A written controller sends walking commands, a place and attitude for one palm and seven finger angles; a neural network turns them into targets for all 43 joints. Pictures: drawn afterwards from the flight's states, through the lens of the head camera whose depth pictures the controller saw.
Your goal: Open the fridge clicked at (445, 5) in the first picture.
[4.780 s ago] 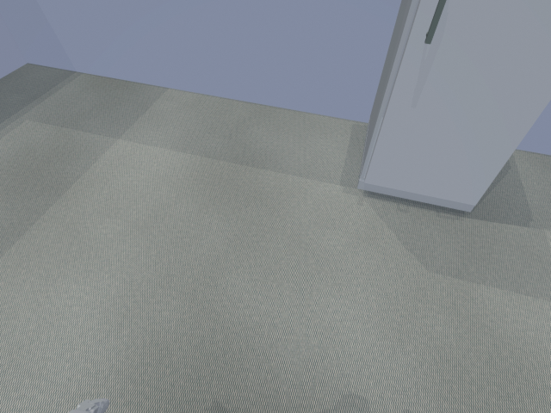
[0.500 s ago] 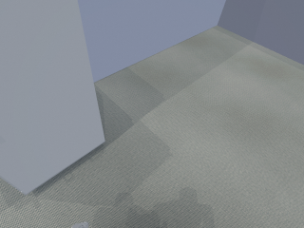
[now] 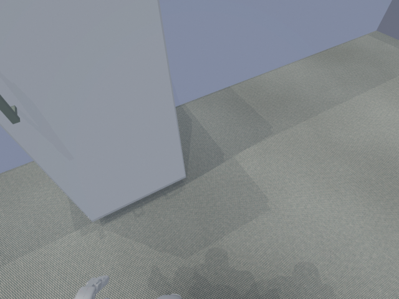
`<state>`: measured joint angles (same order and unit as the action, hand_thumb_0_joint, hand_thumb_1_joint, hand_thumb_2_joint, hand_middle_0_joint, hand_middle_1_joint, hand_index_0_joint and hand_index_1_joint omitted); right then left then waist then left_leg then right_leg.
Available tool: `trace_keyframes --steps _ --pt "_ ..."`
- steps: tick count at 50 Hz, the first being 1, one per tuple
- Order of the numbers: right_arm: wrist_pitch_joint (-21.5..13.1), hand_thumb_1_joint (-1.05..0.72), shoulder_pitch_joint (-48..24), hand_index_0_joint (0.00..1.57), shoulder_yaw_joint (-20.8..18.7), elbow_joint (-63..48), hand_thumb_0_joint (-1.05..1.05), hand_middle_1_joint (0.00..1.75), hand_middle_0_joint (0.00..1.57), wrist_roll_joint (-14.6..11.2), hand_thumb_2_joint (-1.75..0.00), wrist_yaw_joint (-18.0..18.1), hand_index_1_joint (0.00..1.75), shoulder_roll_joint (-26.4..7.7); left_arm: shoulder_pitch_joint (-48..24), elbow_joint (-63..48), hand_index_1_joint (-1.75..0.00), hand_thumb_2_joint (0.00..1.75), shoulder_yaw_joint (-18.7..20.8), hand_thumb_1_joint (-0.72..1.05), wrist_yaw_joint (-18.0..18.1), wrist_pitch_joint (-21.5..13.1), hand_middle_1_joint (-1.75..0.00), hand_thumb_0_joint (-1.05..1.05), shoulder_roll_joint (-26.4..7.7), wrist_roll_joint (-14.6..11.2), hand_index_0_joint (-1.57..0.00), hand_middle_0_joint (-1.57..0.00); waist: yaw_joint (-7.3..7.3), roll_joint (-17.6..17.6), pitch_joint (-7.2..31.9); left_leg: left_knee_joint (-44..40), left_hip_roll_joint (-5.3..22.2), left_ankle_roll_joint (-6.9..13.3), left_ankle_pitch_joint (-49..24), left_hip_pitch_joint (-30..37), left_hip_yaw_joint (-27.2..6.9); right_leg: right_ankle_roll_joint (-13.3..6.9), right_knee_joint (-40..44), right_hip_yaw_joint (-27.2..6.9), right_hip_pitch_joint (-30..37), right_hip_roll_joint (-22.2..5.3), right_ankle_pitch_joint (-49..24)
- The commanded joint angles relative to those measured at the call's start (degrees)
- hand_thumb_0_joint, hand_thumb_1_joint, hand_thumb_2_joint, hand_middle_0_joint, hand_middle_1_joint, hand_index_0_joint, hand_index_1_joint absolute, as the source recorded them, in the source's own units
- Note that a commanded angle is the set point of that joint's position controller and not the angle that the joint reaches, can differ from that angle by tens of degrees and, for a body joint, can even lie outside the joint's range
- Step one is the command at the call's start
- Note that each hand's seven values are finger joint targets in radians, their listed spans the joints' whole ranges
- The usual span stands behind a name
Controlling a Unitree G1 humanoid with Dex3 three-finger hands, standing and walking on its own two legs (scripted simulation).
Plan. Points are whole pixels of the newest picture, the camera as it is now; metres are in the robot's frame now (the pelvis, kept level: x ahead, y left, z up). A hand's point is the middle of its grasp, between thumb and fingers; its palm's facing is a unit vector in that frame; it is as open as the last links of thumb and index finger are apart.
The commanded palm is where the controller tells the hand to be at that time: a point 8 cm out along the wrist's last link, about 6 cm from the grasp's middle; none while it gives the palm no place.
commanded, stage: turn to face it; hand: left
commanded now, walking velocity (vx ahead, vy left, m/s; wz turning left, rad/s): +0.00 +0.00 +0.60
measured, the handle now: out of the picture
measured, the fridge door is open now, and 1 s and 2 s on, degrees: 0 0 0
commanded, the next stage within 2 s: take the last steps up to it in 0.80 s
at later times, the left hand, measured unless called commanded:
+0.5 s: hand out of the picture -0.09 +0.25 -0.18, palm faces +0.36 -0.90 -0.26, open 7.4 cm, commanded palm none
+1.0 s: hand out of the picture -0.04 +0.20 -0.14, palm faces +0.46 -0.85 -0.24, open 7.4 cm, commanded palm none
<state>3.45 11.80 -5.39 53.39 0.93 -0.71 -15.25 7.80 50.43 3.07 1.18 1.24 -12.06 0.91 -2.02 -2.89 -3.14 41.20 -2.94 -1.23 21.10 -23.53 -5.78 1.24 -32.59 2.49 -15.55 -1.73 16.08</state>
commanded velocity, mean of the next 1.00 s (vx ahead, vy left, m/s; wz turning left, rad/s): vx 0.04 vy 0.00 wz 0.37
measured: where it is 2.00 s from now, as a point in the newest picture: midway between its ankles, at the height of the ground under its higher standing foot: outside the picture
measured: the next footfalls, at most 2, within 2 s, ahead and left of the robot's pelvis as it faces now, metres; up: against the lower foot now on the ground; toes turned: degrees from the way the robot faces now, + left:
left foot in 0.42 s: -0.03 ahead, +0.13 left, +0.00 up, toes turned +23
right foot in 0.90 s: +0.04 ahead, -0.08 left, +0.00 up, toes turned +22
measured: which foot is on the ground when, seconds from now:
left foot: up 0.00-0.40, down 0.42-0.92, up 0.94-1.00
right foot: down 0.00-0.42, up 0.44-0.88, down 0.90-1.00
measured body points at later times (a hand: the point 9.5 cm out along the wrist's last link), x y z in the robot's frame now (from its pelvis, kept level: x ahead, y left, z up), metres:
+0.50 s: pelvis -0.04 +0.03 +0.00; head -0.01 +0.07 +0.45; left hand -0.11 +0.30 -0.16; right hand +0.16 -0.18 -0.12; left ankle -0.06 +0.12 -0.73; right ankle -0.01 -0.12 -0.68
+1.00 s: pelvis -0.04 +0.00 +0.01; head -0.03 -0.02 +0.46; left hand -0.07 +0.25 -0.12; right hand +0.09 -0.21 -0.16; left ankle -0.09 +0.11 -0.69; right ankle +0.01 -0.09 -0.73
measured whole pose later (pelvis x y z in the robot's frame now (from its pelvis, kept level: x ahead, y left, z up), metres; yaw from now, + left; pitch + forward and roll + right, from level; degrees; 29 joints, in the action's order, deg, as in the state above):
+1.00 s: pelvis -0.04 +0.00 +0.01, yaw +28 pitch -2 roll +1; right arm 3.7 14.5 -3.6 58.2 1.1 -0.4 -12.3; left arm 11.0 54.3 1.5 1.1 0.4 -8.7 1.1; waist -1.6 -2.8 -2.0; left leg 47.3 -2.0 -0.4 24.1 -21.2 -1.7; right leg -1.3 -29.0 5.1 -11.3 -1.8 15.9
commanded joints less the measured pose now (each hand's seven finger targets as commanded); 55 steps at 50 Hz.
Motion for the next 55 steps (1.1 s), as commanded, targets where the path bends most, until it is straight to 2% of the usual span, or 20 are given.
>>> trace_keyframes --steps 1,4,12,15,18,19,20,21,22,23,25,27,36,43,44,45,46,48,51,55 --pt "0.04 -0.9 -2.16 0.2 -1.97 -5.99 0.0 0.3 0.2 0.64 -0.9 -0.55 0.3 -5.47 -0.02 -5.02 -0.3 0.9 2.52 0.9 1.14 -0.97 -0.3 0.0 -12.26 0.12 -0.2 -0.2 0.9 13.75 0.04 28.53 3.8 -0.87 5.62 -10.47 1.41 -7.53 19.89 -16.8 -2.14 -21.16 3.9" --pt "0.13 -0.9 -0.78 0.2 -1.16 -4.27 0.0 0.3 0.2 0.63 -0.9 -1.2 0.3 -4.32 0.47 -4.92 -0.3 0.9 1.27 0.9 0.8 -1.82 -0.3 0.0 -8.95 0.18 -0.2 -0.2 0.36 13.0 -0.49 30.03 4.69 -2.79 -0.9 -10.53 4.83 -5.98 15.34 -4.7 2.13 -15.69 -10.6" --pt "0.18 -0.9 -8.59 0.2 0.13 -6.04 0.0 0.3 0.2 0.02 -0.9 -1.35 0.3 -3.32 7.96 -2.05 -0.3 0.9 2.04 0.9 0.68 -1.29 -0.3 0.0 -12.67 0.79 -0.2 -0.2 4.46 13.82 1.9 13.46 5.52 -3.41 4.65 -5.49 9.65 -8.3 12.83 -0.51 8.92 -19.72 -19.4" --pt "-0.61 -0.9 -8.37 0.2 0.75 -6.31 0.0 0.3 0.2 -0.34 -0.9 -1.22 0.3 -2.99 8.23 -1.5 -0.3 0.9 2.66 0.9 0.56 -1.03 -0.3 0.0 -13.88 0.9 -0.2 -0.2 4.85 15.7 4.33 5.02 5.16 -2.37 5.85 -1.07 11.58 -8.47 10.01 0.73 10.61 -20.78 -23.77" --pt "-1.45 -0.9 -3.82 0.2 0.82 -5.34 0.0 0.3 0.2 -0.24 -0.9 -0.9 0.3 -3.57 7.6 -0.6 -0.3 0.9 2.96 0.9 0.32 -0.58 -0.3 0.0 -13.95 0.48 -0.2 -0.2 2.59 14.5 7.03 -9.95 4.21 -1.27 -2.77 8.2 13.54 -4.61 2.84 5.29 9.35 -19.12 -24.53" --pt "-1.95 -0.9 -1.03 0.2 0.21 -4.53 0.0 0.3 0.2 -0.13 -0.9 -0.9 0.3 -5.84 7.53 -0.76 -0.3 0.9 2.89 0.9 0.11 -0.32 -0.3 0.0 -13.11 -0.05 -0.2 -0.2 0.83 9.35 8.47 -17.38 5.72 -0.29 -10.7 16.63 11.73 -1.77 -3.26 7.35 3.78 -17.72 -20.56" --pt "-2.62 -0.9 1.83 0.2 -1.28 -4.48 0.0 0.3 0.2 0.33 -0.9 -0.59 0.3 -12.11 8.12 -2.3 -0.3 0.9 2.6 0.9 -0.27 -0.06 -0.3 0.0 -9.89 -0.4 -0.2 -0.2 -0.74 -6.07 11.13 -20.36 18.75 5.41 -26.09 27.12 -5.45 2.74 -15.41 10.03 -10.03 -11.07 -1.96" --pt "-2.25 -0.9 5.39 0.2 -1.95 -3.79 0.0 0.3 0.2 -0.05 -0.9 -0.28 0.3 -16.37 3.77 -4.87 -0.3 0.9 0.95 0.9 -0.33 0.1 -0.3 0.0 -7.05 -0.05 -0.2 -0.2 -2.72 -14.3 9.71 -20.66 28.33 11.87 -44.38 27.66 -13.52 4.46 -25.14 6.65 -18.68 -6.83 22.33" --pt "-2.49 -0.9 7.14 0.2 -1.7 -1.93 0.0 0.3 0.2 0.08 -0.9 0.48 0.3 -14.34 0.42 -4.49 -0.3 0.9 1.21 0.9 0.38 0.84 -0.3 0.0 -7.87 0.29 -0.2 -0.2 -3.86 -11.29 9.28 -20.74 26.74 12.74 -40.96 23.24 -12.46 3.74 -29.8 0.85 -18.03 -6.69 20.94" --pt "-2.43 -0.9 3.85 0.2 -1.32 -2.45 0.0 0.3 0.2 0.25 -0.9 1.1 0.3 -13.28 -0.31 -3.5 -0.3 0.9 1.59 0.9 0.33 0.94 -0.3 0.0 -7.71 -0.08 -0.2 -0.2 -2.41 -11.88 6.21 -21.32 24.16 12.36 -35.52 19.79 -10.99 3.66 -32.55 -0.71 -19.0 -6.64 17.25" --pt "-2.56 -0.9 -3.44 0.2 -0.01 -4.18 0.0 0.3 0.2 0.27 -0.9 1.19 0.3 -9.4 2.79 -0.72 -0.3 0.9 1.99 0.9 -0.4 0.95 -0.3 0.0 -8.07 -0.01 -0.2 -0.2 1.22 -7.92 2.51 -22.55 18.08 9.63 -29.59 14.27 -4.25 3.77 -33.44 -1.02 -16.22 -6.42 8.45" --pt "-3.08 -0.9 -3.87 0.2 0.33 -4.45 0.0 0.3 0.2 -0.02 -0.9 1.28 0.3 -8.53 5.52 0.87 -0.3 0.9 1.9 0.9 -0.68 0.92 -0.3 0.0 -8.0 0.07 -0.2 -0.2 2.03 -5.58 4.41 -23.11 16.2 8.97 -29.96 15.9 -2.14 4.29 -32.62 -0.61 -14.77 -5.7 5.32" --pt "-2.67 -0.9 1.11 0.2 0.1 -1.73 0.0 0.3 0.2 0.38 -0.9 1.55 0.3 -7.2 1.62 -0.03 -0.3 0.9 1.04 0.9 0.06 0.84 -0.3 0.0 -5.83 -0.16 -0.2 -0.2 -0.01 -5.59 4.09 -23.15 17.0 11.64 -28.46 18.24 -7.77 4.01 -17.99 -1.19 -10.64 -2.95 9.02" --pt "-2.5 -0.9 -0.23 0.2 0.11 -0.87 0.0 0.3 0.2 -0.05 -0.9 1.34 0.3 -5.84 7.38 1.79 -0.3 0.9 0.76 0.9 0.81 -0.77 -0.3 0.0 -5.11 -0.62 -0.2 -0.2 3.15 -4.14 6.26 -17.23 12.92 8.04 -27.1 10.5 -8.84 2.16 7.94 0.12 6.87 -0.75 -3.63" --pt "-2.7 -0.9 0.38 0.2 0.31 -0.68 0.0 0.3 0.2 -0.51 -0.9 1.08 0.3 -3.85 8.45 2.3 -0.3 0.9 0.96 0.9 1.13 -1.4 -0.3 0.0 -6.96 -0.33 -0.2 -0.2 3.52 0.49 7.03 -13.14 10.34 5.29 -20.7 6.05 -6.72 1.2 13.79 -3.77 12.86 -4.9 -7.64" --pt "-2.86 -0.9 1.71 0.2 1.09 -1.07 0.0 0.3 0.2 -0.9 -0.9 0.79 0.3 -0.35 8.49 2.66 -0.3 0.9 1.47 0.9 1.49 -1.99 -0.3 0.0 -10.5 0.34 -0.2 -0.2 2.83 12.63 6.89 -5.49 3.39 1.28 -5.97 -2.29 1.4 -3.03 15.77 -14.91 16.99 -16.32 -12.62" --pt "-2.09 -0.9 0.67 0.2 1.04 -1.88 0.0 0.3 0.2 -0.35 -0.9 0.89 0.3 -0.38 8.79 1.95 -0.3 0.9 1.67 0.9 1.24 -2.13 -0.3 0.0 -12.26 0.33 -0.2 -0.2 3.85 16.09 5.3 3.44 0.88 -0.06 9.77 -3.65 3.21 -8.84 18.44 -19.97 11.55 -24.21 -12.75" --pt "-0.65 -0.9 -0.14 0.2 0.21 -0.54 0.0 0.3 0.2 0.56 -0.9 0.54 0.3 -2.16 6.63 1.96 -0.3 0.9 1.67 0.9 0.93 -1.95 -0.3 0.0 -9.95 0.11 -0.2 -0.2 3.58 15.25 -0.59 16.23 3.35 0.43 6.87 -5.88 1.88 -9.65 23.69 -19.84 3.32 -20.61 9.43" --pt "-1.21 -0.9 2.86 0.2 0.1 1.76 0.0 0.3 0.2 0.97 -0.9 -0.57 0.3 -1.27 6.15 2.51 -0.3 0.9 1.11 0.9 0.49 -3.0 -0.3 0.0 -6.84 0.22 -0.2 -0.2 1.87 10.05 -2.24 21.29 5.56 -0.26 -1.38 -8.48 4.49 -6.75 23.36 -11.07 4.6 -15.91 10.65" --pt "-1.95 -0.9 1.12 0.2 0.46 1.78 0.0 0.3 0.2 1.07 -0.9 -0.8 0.3 0.06 11.28 5.06 -0.3 0.9 0.87 0.9 0.23 -4.09 -0.3 0.0 -5.75 0.46 -0.2 -0.2 3.65 11.1 -2.8 16.49 7.6 -1.1 -4.06 -9.34 6.82 -7.11 24.57 -9.12 7.08 -15.63 10.89"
